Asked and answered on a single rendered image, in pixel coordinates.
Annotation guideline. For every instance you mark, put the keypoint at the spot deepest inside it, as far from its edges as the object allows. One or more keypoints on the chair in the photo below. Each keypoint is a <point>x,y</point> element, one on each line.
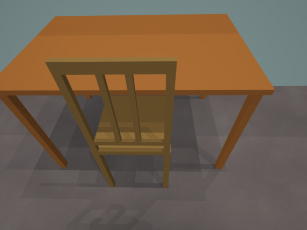
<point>129,125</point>

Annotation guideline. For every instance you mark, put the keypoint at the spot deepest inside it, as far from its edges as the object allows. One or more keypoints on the table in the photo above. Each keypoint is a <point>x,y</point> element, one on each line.
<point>212,59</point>

